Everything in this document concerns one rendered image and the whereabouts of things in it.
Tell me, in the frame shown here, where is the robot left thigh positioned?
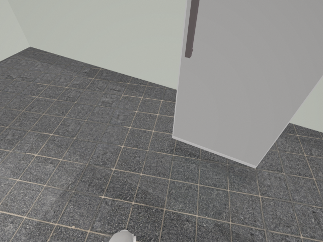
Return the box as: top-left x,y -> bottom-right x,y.
109,231 -> 136,242

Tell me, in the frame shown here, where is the fridge door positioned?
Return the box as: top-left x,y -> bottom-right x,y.
173,0 -> 323,166

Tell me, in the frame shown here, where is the handle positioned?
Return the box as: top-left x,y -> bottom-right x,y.
185,0 -> 199,58

